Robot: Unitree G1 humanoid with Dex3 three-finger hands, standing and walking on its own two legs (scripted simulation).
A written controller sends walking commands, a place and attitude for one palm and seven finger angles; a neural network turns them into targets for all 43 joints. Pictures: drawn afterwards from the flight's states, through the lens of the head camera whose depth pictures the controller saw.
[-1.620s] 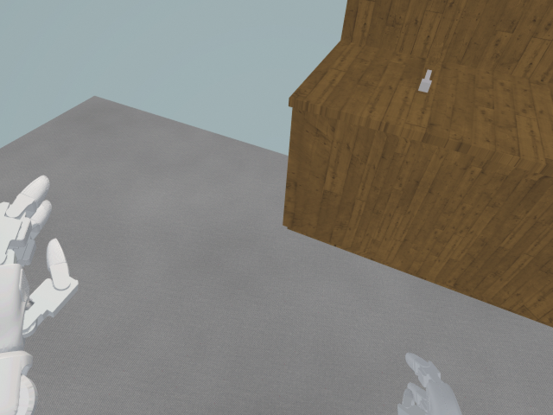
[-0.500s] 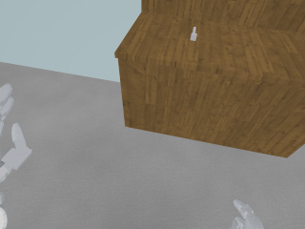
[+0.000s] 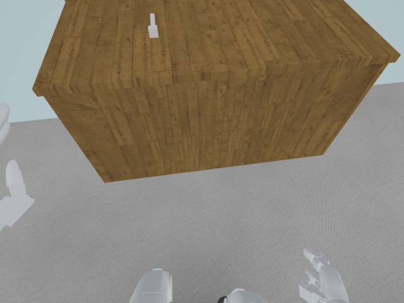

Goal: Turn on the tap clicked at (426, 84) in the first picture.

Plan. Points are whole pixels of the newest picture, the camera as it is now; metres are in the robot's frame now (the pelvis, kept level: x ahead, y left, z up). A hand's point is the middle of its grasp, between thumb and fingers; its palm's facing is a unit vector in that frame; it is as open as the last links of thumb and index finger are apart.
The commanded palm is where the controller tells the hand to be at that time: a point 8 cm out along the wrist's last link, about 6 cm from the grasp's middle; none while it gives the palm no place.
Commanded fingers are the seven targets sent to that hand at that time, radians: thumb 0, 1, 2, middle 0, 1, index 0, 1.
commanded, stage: turn to face it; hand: left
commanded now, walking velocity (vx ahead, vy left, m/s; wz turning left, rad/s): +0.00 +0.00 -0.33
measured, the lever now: (153, 31) +0.86 +0.18 +0.05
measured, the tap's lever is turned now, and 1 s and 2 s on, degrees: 0 0 0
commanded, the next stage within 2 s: take the last steps up to it in 0.24 s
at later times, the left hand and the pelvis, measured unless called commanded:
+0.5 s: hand (58, 169) +0.26 +0.20 +0.19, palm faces +0.24 -0.87 -0.43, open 7.4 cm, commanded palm +0.21 +0.26 +0.19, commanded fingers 0.00 0.90 0.90 -0.20 -0.30 -0.20 -0.30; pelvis +0.01 +0.01 +0.00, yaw -9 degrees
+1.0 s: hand (91, 142) +0.31 +0.17 +0.20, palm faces +0.22 -0.88 -0.43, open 7.4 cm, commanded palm +0.27 +0.22 +0.19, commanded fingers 0.00 0.90 0.90 -0.20 -0.30 -0.20 -0.30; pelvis +0.05 -0.02 +0.02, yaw -12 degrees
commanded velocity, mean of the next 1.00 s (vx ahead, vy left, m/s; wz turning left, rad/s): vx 0.20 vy -0.01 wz -0.13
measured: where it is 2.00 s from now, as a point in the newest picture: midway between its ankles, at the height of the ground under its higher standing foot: (227, 275)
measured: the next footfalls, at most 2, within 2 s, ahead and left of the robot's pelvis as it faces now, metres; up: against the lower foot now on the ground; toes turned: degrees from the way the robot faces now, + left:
left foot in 0.16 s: +0.14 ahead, +0.14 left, +0.00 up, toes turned +3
right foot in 0.44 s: +0.04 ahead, -0.11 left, +0.00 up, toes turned -15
